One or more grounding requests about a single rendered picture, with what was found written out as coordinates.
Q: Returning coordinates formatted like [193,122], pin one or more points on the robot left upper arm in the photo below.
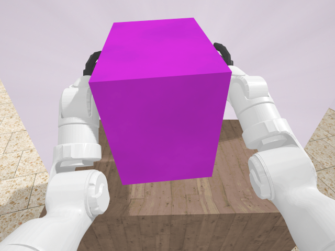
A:
[74,199]

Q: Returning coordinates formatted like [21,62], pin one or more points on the robot right upper arm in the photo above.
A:
[285,176]

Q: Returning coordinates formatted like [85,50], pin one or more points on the pedestal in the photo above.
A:
[218,213]

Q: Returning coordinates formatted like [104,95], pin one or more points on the robot right hand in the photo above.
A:
[224,53]

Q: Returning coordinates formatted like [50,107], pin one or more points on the robot left hand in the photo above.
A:
[90,64]

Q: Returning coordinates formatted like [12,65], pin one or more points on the carton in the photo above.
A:
[160,88]

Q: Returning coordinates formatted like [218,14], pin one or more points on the robot left forearm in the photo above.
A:
[78,124]

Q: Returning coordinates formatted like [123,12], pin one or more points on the robot right forearm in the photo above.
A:
[263,128]

